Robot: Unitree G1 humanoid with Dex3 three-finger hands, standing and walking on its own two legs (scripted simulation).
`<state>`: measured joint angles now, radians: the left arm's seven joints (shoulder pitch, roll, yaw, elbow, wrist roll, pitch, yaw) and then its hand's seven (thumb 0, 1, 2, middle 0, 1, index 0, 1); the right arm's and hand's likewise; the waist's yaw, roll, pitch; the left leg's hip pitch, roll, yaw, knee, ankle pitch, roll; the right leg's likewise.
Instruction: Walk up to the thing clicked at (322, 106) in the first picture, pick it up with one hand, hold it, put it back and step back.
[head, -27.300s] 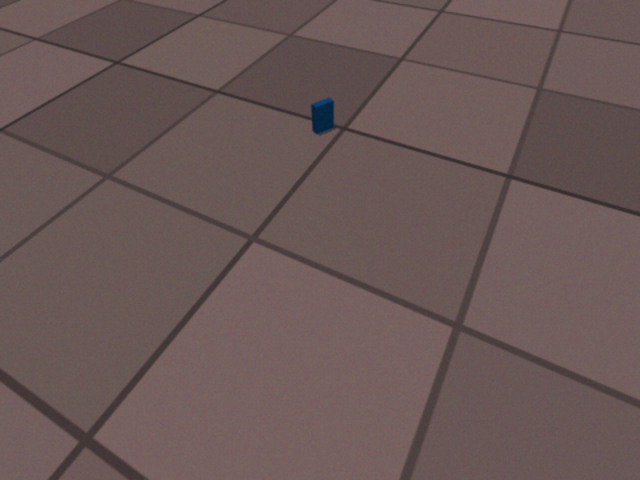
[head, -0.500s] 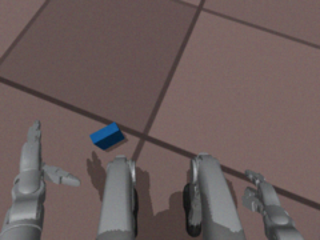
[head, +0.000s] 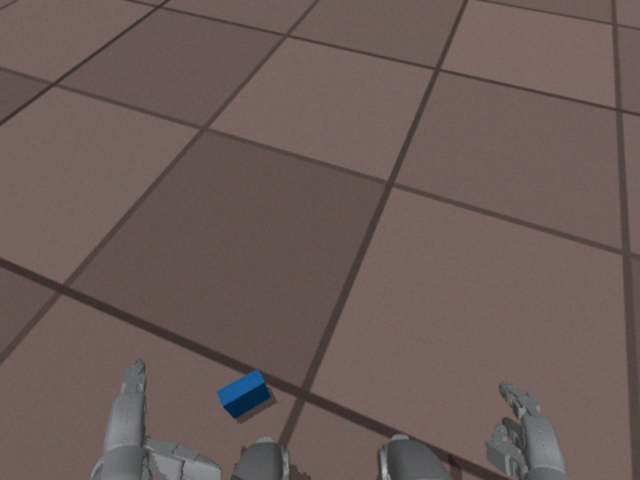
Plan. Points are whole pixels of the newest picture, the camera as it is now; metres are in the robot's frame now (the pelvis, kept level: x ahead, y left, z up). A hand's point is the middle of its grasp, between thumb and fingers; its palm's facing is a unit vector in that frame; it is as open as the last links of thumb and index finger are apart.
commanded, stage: home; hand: left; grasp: from the side
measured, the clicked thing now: (245, 394) +0.36 +0.21 -0.61
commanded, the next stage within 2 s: stand in 1.88 s
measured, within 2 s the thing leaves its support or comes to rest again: neither
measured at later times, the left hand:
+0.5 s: hand (179, 441) +0.17 +0.18 -0.02, palm faces +0.12 -0.95 -0.29, open 17.6 cm
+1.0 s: hand (183, 455) +0.16 +0.17 -0.02, palm faces +0.11 -0.95 -0.29, open 17.6 cm
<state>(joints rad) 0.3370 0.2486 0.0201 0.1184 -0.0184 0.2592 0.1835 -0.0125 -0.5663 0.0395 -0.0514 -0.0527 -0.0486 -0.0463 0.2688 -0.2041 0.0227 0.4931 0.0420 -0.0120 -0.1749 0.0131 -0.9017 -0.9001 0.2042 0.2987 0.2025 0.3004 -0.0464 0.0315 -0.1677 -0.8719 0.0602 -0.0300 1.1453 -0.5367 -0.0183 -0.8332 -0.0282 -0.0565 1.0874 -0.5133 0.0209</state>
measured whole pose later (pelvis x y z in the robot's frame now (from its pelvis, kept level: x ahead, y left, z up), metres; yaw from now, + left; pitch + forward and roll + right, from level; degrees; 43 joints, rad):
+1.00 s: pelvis -0.01 -0.01 +0.03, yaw +1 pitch +7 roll -1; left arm 0.46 0.20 -0.02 0.02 -0.01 0.26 0.14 -0.01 -0.57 0.04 -0.05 -0.06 -0.05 -0.05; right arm 0.28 -0.20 0.03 0.51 0.02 -0.11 -0.18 0.02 -0.90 -0.90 0.20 0.30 0.20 0.30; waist -0.02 0.04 -0.10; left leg -0.61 0.06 -0.03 0.94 -0.44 -0.03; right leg -0.58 -0.03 -0.06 0.90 -0.44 0.01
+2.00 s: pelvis +0.00 -0.01 +0.03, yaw +1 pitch +7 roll -2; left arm 0.45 0.20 -0.01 0.03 -0.01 0.26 0.13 -0.01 -0.59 0.02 -0.05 -0.05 -0.04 -0.04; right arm 0.28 -0.20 0.02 0.52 0.01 -0.12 -0.18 0.02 -0.90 -0.90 0.20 0.30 0.20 0.30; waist -0.02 0.04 -0.10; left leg -0.59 0.06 -0.02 0.94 -0.46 -0.03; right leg -0.56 -0.03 -0.06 0.89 -0.44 0.01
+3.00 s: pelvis -0.01 +0.01 +0.09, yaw +1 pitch -4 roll +0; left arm 0.18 0.32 0.00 1.12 0.03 0.00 0.01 0.00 0.90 0.90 -0.20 -0.30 -0.20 -0.30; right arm 0.16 -0.30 -0.01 1.10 -0.02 0.00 -0.01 0.01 -0.91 -0.90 0.20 0.30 0.20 0.30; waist 0.01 0.02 0.05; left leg -0.14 0.00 0.01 0.40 -0.19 0.00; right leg -0.13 -0.07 -0.05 0.40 -0.20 0.04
